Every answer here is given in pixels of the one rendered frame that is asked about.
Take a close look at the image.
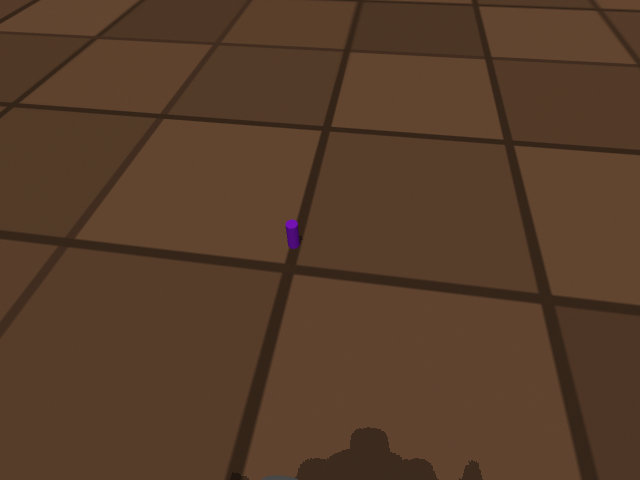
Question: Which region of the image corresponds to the can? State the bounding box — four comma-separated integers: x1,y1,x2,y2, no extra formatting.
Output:
285,220,300,249

